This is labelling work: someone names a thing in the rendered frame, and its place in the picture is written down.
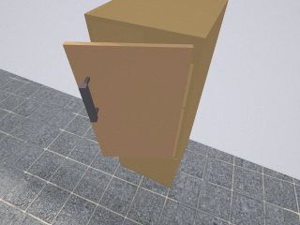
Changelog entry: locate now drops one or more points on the cupboard door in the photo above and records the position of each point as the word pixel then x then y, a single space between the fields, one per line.
pixel 139 90

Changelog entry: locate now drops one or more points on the handle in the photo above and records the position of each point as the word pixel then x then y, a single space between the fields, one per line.
pixel 88 101

